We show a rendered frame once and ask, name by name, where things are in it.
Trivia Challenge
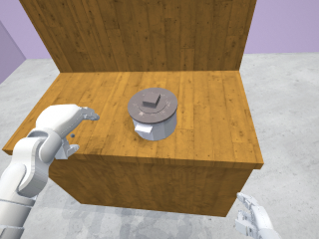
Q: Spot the knob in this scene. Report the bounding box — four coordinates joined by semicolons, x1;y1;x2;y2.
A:
143;92;160;107

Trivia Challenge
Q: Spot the robot left hand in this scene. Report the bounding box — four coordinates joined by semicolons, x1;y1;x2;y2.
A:
35;104;100;159

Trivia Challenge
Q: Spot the robot right forearm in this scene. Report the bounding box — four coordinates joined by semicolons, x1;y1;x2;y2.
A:
256;228;282;239

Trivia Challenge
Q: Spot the table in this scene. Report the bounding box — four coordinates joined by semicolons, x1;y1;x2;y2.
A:
2;0;264;217

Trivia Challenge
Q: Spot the pot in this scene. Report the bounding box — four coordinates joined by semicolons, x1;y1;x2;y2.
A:
133;111;177;141

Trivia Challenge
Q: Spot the robot left forearm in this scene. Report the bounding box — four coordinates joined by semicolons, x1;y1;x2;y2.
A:
0;126;63;239

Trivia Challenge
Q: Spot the lid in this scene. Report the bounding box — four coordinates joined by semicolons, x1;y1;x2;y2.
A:
128;88;178;124

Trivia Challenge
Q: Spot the robot right hand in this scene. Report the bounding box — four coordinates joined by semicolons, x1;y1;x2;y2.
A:
235;192;275;239

